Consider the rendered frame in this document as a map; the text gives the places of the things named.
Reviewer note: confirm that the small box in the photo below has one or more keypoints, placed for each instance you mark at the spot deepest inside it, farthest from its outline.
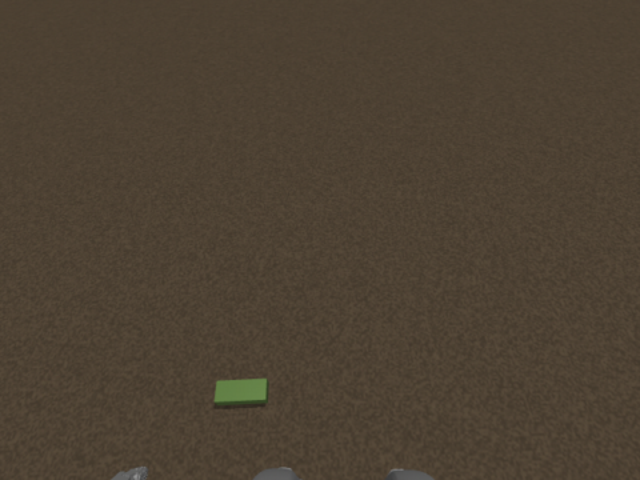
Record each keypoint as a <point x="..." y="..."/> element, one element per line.
<point x="247" y="391"/>

